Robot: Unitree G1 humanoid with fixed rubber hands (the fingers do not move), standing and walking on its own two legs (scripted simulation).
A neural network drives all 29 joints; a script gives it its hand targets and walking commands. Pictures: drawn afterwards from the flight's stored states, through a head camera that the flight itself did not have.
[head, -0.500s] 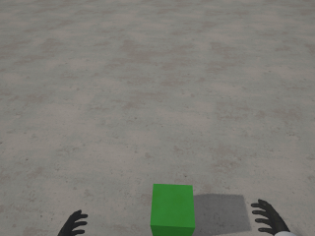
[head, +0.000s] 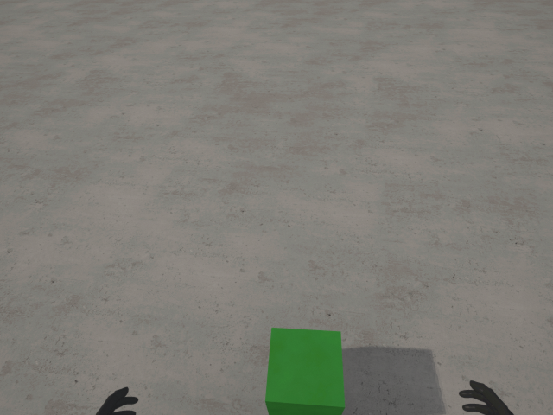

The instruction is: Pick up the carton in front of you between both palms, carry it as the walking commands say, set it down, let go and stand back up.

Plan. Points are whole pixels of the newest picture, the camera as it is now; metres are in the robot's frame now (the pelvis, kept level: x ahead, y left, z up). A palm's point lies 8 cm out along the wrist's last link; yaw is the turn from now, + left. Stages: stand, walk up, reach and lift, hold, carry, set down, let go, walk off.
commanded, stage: stand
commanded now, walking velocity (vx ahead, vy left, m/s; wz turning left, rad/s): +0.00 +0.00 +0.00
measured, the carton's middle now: (304, 377) +0.36 -0.03 -0.65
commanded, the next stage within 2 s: none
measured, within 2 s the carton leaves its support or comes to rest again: neither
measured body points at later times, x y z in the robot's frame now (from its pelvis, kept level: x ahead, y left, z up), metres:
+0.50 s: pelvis -0.02 +0.00 +0.00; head -0.02 -0.01 +0.45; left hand +0.09 +0.31 -0.10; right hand +0.10 -0.31 -0.11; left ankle -0.04 +0.13 -0.74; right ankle -0.01 -0.12 -0.74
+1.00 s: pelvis -0.02 +0.00 +0.01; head -0.03 +0.00 +0.46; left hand +0.08 +0.32 -0.11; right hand +0.08 -0.31 -0.11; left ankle -0.04 +0.13 -0.74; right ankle -0.01 -0.12 -0.74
